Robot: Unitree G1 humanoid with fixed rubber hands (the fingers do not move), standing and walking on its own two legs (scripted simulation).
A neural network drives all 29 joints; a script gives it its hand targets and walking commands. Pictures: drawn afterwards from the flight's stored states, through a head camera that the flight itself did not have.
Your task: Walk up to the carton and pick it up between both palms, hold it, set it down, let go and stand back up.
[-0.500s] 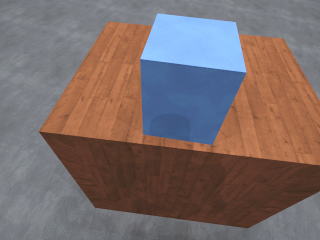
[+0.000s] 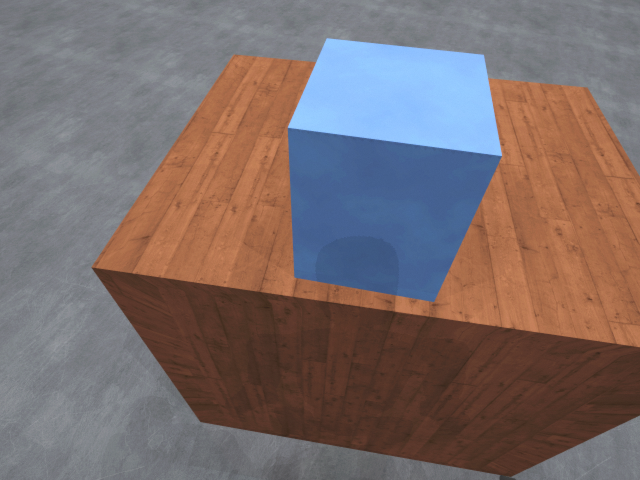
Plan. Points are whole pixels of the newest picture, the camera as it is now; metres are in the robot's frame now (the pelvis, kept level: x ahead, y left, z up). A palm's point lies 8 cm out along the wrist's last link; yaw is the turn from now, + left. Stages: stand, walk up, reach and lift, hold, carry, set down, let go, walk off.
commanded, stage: walk up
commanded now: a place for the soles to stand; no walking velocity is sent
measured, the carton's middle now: (382, 174) +0.48 -0.07 +0.13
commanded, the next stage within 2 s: reach and lift in 1.70 s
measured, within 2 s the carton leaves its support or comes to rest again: neither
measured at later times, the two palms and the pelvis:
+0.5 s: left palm out of the picture +0.05 +0.28 -0.13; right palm out of the picture +0.07 -0.22 -0.12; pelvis +0.03 +0.02 +0.01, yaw -1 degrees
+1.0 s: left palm out of the picture +0.05 +0.28 -0.12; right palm out of the picture +0.09 -0.22 -0.12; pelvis +0.04 +0.03 +0.01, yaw -2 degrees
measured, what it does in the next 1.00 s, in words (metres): stands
